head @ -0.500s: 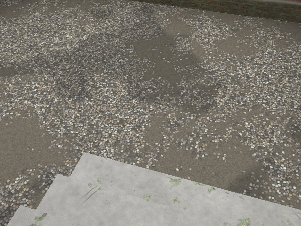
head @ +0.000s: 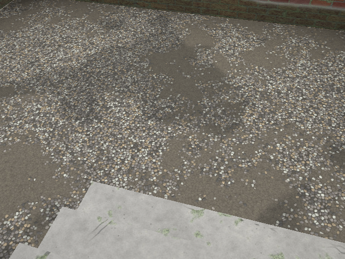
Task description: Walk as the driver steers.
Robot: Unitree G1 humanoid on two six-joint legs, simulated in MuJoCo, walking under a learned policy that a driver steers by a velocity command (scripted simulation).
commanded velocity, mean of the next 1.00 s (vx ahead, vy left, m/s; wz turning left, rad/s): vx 0.22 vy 0.00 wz -0.03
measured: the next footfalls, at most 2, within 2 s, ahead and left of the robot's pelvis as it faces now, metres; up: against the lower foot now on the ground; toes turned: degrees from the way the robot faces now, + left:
left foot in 0.78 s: +0.17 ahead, +0.15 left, +0.00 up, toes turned +6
right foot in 1.18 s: +0.37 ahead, +0.02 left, -0.17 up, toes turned -6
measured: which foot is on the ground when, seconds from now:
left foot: down 0.00-0.42, up 0.44-0.76, down 0.78-1.00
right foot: down 0.00-0.80, up 0.82-1.00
